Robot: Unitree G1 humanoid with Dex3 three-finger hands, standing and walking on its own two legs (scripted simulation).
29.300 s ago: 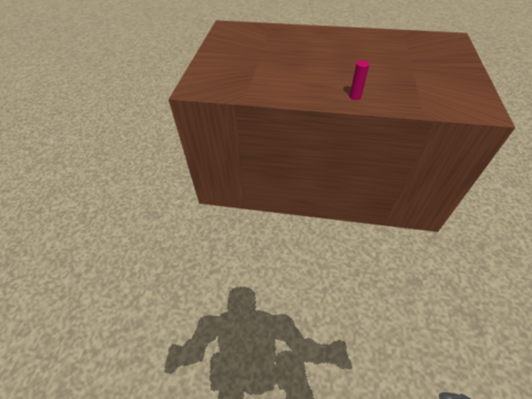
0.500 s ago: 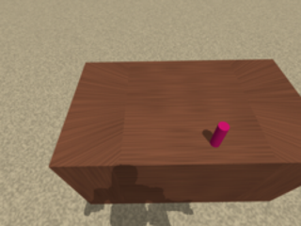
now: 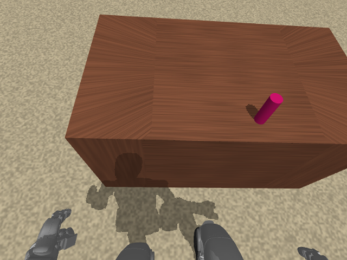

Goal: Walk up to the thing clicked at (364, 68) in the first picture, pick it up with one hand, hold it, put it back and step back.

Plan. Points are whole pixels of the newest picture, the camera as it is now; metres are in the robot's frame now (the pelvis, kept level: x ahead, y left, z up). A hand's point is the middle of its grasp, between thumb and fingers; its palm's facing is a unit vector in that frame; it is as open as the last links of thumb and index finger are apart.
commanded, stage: step back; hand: right
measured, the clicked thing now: (267, 109) +0.52 -0.31 -0.09
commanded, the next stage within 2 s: none
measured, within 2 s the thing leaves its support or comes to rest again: neither
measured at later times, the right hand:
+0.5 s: hand out of the picture +0.00 -0.25 -0.14, palm faces +0.10 +0.93 -0.36, open 7.4 cm
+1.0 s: hand out of the picture -0.17 -0.24 -0.11, palm faces -0.01 +0.89 -0.45, open 7.4 cm
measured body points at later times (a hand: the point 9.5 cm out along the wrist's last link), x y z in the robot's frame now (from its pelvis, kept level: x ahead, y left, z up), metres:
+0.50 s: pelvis -0.09 +0.02 +0.01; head -0.04 +0.01 +0.45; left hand +0.04 +0.33 -0.11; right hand +0.00 -0.30 -0.12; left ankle -0.04 +0.10 -0.72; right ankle -0.10 -0.08 -0.72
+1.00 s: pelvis -0.23 +0.03 +0.02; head -0.18 +0.06 +0.46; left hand -0.10 +0.34 -0.11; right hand -0.17 -0.29 -0.08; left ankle -0.22 +0.15 -0.71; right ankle -0.21 -0.11 -0.64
